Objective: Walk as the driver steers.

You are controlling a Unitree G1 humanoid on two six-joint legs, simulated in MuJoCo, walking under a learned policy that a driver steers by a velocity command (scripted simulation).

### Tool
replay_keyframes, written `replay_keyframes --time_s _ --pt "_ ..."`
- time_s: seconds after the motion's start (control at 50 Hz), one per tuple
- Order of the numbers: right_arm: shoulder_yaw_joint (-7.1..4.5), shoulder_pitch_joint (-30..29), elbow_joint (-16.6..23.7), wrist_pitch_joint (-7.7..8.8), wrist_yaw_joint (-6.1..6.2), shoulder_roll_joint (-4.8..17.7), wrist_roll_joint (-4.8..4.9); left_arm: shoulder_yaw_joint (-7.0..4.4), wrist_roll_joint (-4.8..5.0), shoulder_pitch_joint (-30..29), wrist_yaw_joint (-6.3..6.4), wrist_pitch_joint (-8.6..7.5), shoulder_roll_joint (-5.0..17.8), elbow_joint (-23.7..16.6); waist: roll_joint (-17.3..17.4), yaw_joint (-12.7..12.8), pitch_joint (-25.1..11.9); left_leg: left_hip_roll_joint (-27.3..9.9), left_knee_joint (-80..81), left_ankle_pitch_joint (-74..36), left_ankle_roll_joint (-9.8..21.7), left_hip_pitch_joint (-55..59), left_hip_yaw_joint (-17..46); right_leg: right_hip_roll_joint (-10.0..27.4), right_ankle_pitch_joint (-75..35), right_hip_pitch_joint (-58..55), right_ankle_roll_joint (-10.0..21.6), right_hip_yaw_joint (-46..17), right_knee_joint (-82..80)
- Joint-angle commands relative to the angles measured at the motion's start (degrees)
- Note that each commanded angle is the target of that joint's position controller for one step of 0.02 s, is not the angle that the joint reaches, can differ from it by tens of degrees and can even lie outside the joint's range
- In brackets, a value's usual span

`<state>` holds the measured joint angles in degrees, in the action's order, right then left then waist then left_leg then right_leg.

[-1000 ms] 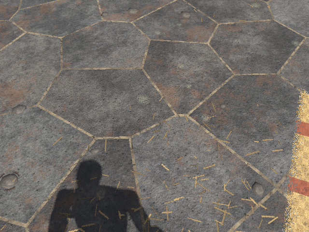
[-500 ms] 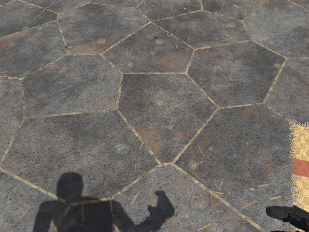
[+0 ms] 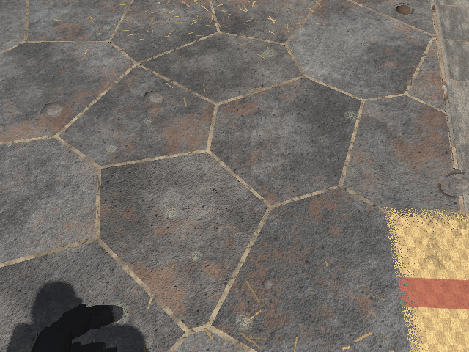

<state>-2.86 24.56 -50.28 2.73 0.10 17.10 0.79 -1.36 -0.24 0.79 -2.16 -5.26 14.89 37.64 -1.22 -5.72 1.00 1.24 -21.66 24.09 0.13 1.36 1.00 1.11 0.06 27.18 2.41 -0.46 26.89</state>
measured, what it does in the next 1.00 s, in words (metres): walks ahead: left foot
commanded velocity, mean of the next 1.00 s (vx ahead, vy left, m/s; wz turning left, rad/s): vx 0.09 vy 0.00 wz -0.17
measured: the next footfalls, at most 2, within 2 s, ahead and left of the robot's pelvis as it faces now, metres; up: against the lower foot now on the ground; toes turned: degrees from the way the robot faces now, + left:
left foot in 0.36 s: +0.19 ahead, +0.13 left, +0.00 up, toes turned +0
left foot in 1.40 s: +0.23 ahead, +0.09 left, +0.00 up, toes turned -18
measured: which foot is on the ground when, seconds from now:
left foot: down 0.00-0.00, up 0.02-0.34, down 0.36-0.88, up 0.90-1.00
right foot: down 0.00-1.00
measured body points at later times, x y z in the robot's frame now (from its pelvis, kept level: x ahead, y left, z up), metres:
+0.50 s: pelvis +0.12 -0.01 +0.01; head +0.13 +0.01 +0.46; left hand +0.22 +0.25 -0.12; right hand +0.24 -0.27 -0.10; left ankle +0.15 +0.13 -0.73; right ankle +0.12 -0.11 -0.73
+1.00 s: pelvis +0.12 -0.05 +0.01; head +0.15 -0.08 +0.45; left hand +0.28 +0.22 -0.10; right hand +0.20 -0.35 -0.13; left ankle +0.12 +0.12 -0.65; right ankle +0.12 -0.12 -0.73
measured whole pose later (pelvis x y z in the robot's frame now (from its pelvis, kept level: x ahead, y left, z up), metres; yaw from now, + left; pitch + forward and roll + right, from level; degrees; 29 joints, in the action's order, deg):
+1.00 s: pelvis +0.12 -0.05 +0.01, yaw -12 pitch +1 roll +2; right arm -5.0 4.7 -49.9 -1.6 4.2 17.5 -0.1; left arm -4.2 -0.2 10.8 -0.3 0.7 16.4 47.8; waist 2.2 0.9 3.5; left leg -1.6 -63.1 29.1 -3.2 -27.7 1.6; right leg -2.8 15.7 18.2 4.3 -0.4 32.9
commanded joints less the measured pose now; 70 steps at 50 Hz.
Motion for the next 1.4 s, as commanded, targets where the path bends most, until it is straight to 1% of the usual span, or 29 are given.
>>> replay_keyframes --time_s 0.02,0.04,0.06,0.1,0.14,0.22,0.34,0.38,0.4,0.44,0.46,0.52,0.62,0.66,0.7,0.74,0.76,0.8,0.86,0.88,0.9,0.92,0.94,0.98,1.0,1.14,1.28,1.36,1.4 --pt "1.08 5.1 4.8 1.4 0.25 1.2 -1.9 -4.83 -1.82 20.0 1.0 0.13 15.9 1.3 -12.1 9.2 -22.2 1.3 -41.7 -2.4 -1.8 -31.7 -0.7 21.8 -35.8 -50.7 16.1 -24.7 4.1" --pt "0.34 6.5 2.7 1.82 -0.01 4.7 -0.92 -4.06 -0.54 22.4 0.83 1.03 11.9 2.2 -11.0 10.8 -28.0 2.1 -50.1 14.4 -2.4 -34.7 6.6 23.4 -34.2 -50.3 18.3 -32.2 0.9" --pt "-0.84 1.8 3.6 1.75 -0.1 8.4 0.58 -3.32 -0.01 18.2 0.82 1.45 10.0 1.9 -6.8 10.4 -19.2 -0.8 -52.2 12.4 -2.4 -37.8 6.9 20.7 -32.7 -42.7 15.9 -24.2 -0.6" --pt "-0.73 -4.8 4.9 0.66 0.62 6.8 -0.18 -2.13 -0.02 10.3 0.75 1.4 6.5 1.7 -1.6 7.2 -8.9 -5.0 -45.5 5.9 -3.1 -37.1 3.5 15.2 -31.1 -27.8 12.6 -15.0 -4.3" --pt "-0.59 -3.0 4.2 -1.33 1.23 4.4 -0.73 -1.78 -1.0 6.3 0.44 1.09 5.2 2.3 -3.8 3.5 -7.2 -6.4 -38.6 0.9 -3.9 -26.8 3.0 12.2 -29.0 -16.1 11.3 -9.9 -8.3" --pt "0.13 -4.2 4.1 -2.73 1.98 2.1 -1.33 -2.23 -1.35 3.6 0.85 1.0 6.7 4.6 -5.6 2.6 -8.3 -5.7 -23.5 -7.4 -4.4 -17.4 1.5 10.3 -26.8 -10.2 11.4 -4.8 -10.3" --pt "-0.55 -10.1 4.6 -3.75 1.93 3.6 -1.9 -1.39 -0.31 4.7 1.32 2.58 6.1 8.4 -3.3 3.4 -4.0 -4.6 -7.2 -16.8 -1.4 -9.5 0.9 8.3 10.7 -6.7 7.3 -6.9 -11.1" --pt "-0.95 -11.7 5.8 -3.46 2.34 6.8 -2.36 -0.49 -1.12 9.3 1.26 2.56 3.9 10.2 1.9 5.4 -2.4 -9.6 -2.1 -27.2 0.9 -5.9 6.0 3.6 19.9 -4.9 2.2 -5.5 -7.4" --pt "-1.74 -14.1 5.3 -3.58 2.47 9.8 -1.52 -0.65 -1.03 13.5 1.37 2.65 3.9 10.9 9.0 9.1 -1.9 -10.0 -2.9 -20.4 3.0 -9.0 6.3 -0.1 21.2 -5.7 0.4 -2.1 -7.2" --pt "-0.66 -14.9 4.7 -3.2 1.73 4.1 -1.76 -0.82 -0.85 9.5 2.2 3.58 5.3 11.3 7.3 6.5 -0.5 -7.0 -0.7 -10.4 1.6 -15.8 4.9 -0.7 16.6 -11.8 -1.0 -0.1 -5.0" --pt "-0.46 -15.4 4.3 -2.83 1.56 3.7 -1.93 -0.77 -0.68 9.4 2.6 4.03 4.9 11.7 7.1 6.6 -0.5 -6.4 -0.9 -13.2 0.6 -15.8 4.4 -0.2 14.6 -12.7 -0.8 -0.4 -4.6" --pt "-0.43 -14.5 2.7 -1.77 1.46 3.9 -1.36 -0.9 -0.72 10.0 2.99 4.52 5.4 13.1 5.6 6.2 -2.2 -5.8 -3.2 -21.8 0.1 -12.8 3.3 0.4 8.6 -14.1 -0.4 -0.8 -4.0" --pt "-1.96 -13.6 1.7 -2.34 3.23 7.1 -0.81 -2.24 1.13 6.4 3.11 5.2 8.0 11.9 3.2 4.8 -3.3 -6.0 -7.0 -26.0 1.6 -8.9 1.0 -0.1 0.0 -10.0 1.2 -2.5 1.1" --pt "-2.51 -12.2 1.5 -2.9 3.88 7.4 -0.78 -2.54 1.26 6.3 3.25 5.77 7.1 11.3 4.0 4.5 -3.7 -8.3 -6.7 -27.6 3.4 -8.0 2.4 -0.9 0.8 -7.3 1.0 -2.5 4.9" --pt "-3.17 -10.6 1.2 -3.24 4.32 8.5 -1.05 -2.7 1.06 6.5 3.31 6.39 5.9 10.4 7.3 4.1 -4.4 -14.6 -3.9 -31.1 7.4 -6.2 7.7 -2.3 5.9 -3.5 -0.4 -1.0 11.6" --pt "-3.21 -14.0 2.5 -3.18 4.75 8.5 -1.12 -3.08 0.84 7.9 2.98 7.15 5.4 10.0 12.8 4.9 -4.8 -23.2 -1.1 -36.5 12.8 -7.4 13.7 -2.2 28.1 -1.1 -1.4 0.9 22.4" --pt "-3.2 -15.2 3.2 -2.94 4.83 8.5 -1.36 -3.38 1.08 7.1 2.71 7.57 6.0 9.4 11.9 4.3 -4.0 -25.5 0.3 -37.8 14.3 -8.3 14.7 -0.5 34.5 0.8 -1.6 -0.2 27.3" --pt "-3.79 -20.3 4.1 -2.5 4.8 10.0 -0.66 -3.54 1.63 8.0 2.32 8.28 6.0 8.9 9.4 6.5 -3.1 -23.4 0.2 -35.0 11.0 -11.5 9.7 2.7 31.0 -2.2 -1.6 -1.3 22.9" --pt "-3.88 -22.4 3.4 -3.34 4.21 9.1 0.53 -4.56 1.14 13.5 1.41 8.6 6.4 11.1 8.2 9.2 -4.8 -16.9 -7.2 -27.4 5.0 -17.4 -1.1 -2.2 13.3 -16.2 -0.6 5.2 7.5" --pt "-3.5 -18.6 1.9 -3.69 3.72 6.7 0.37 -5.31 0.89 14.0 1.31 8.57 7.8 10.9 1.8 8.5 -3.9 -13.3 -15.8 -16.7 1.5 -21.8 -5.9 -1.8 7.4 -20.6 1.4 0.8 0.7" --pt "-2.23 -17.3 3.1 -4.09 3.31 2.8 -2.18 -6.94 0.73 13.7 2.36 8.26 15.3 8.8 -17.0 6.7 -2.1 -5.4 -34.1 10.3 -4.9 -36.5 -10.4 13.0 -11.8 -25.7 8.2 -22.7 -6.7" --pt "-2.23 -22.6 6.0 -3.69 3.59 3.1 -1.75 -6.14 -2.08 15.3 1.62 6.69 16.9 7.3 -15.7 9.4 -6.7 -0.6 -45.1 17.7 -4.6 -38.3 0.6 20.3 -15.8 -21.8 18.2 -34.5 -9.4" --pt "-2.8 -23.4 6.1 -3.65 3.88 5.1 -0.75 -5.92 -2.1 13.3 1.43 5.16 15.5 6.8 -8.5 8.6 -5.6 -1.7 -49.1 14.4 -3.8 -39.7 3.5 18.8 -10.6 -21.4 18.2 -31.5 -9.9" --pt "-3.71 -21.7 4.0 -3.5 4.57 7.1 -0.85 -5.34 0.37 7.7 2.36 4.17 12.7 5.8 -2.5 6.1 -3.4 -4.0 -46.6 3.9 -2.8 -40.5 4.4 13.2 -1.6 -21.1 11.3 -23.7 -8.7" --pt "-3.95 -21.5 3.8 -3.44 4.82 7.5 -1.14 -4.97 1.06 6.8 2.81 4.29 11.7 5.6 -3.0 5.8 -3.3 -4.3 -44.8 1.1 -2.9 -39.3 4.8 11.9 -2.3 -20.5 9.9 -22.1 -8.6" --pt "-3.47 -21.0 3.1 -2.84 3.9 4.6 -0.4 -3.9 0.52 10.3 4.33 4.85 9.4 6.3 -4.2 6.8 -5.4 -3.0 -34.7 -6.1 -5.1 -35.4 4.4 9.8 -4.5 -25.0 9.7 -18.8 -9.5" --pt "-3.05 -21.6 2.3 -2.13 3.07 4.8 -0.27 -3.37 -0.43 7.8 3.81 5.22 9.2 7.6 -5.8 7.8 -1.4 -4.1 -21.0 -4.9 -5.3 -25.3 3.3 8.3 7.2 -18.3 10.4 -19.5 -11.7" --pt "-2.11 -17.6 -0.4 -1.26 1.79 3.3 -0.32 -1.8 -0.71 6.0 3.36 5.15 6.3 9.6 -4.1 5.8 -2.4 -3.9 -7.1 -11.4 -3.8 -13.9 1.1 7.2 4.7 -16.1 8.7 -16.1 -9.6" --pt "-2.22 -18.0 0.1 -1.04 1.4 6.2 -1.23 -2.09 -0.59 8.4 3.31 4.77 7.8 10.7 -1.2 5.7 -2.4 -5.2 -0.9 -24.1 -1.7 -9.5 3.4 5.1 3.9 -15.8 5.2 -14.5 -7.7"
Over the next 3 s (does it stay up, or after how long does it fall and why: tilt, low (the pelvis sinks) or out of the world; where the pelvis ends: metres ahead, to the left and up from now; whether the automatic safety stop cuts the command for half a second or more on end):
stays up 0.64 -0.05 0.00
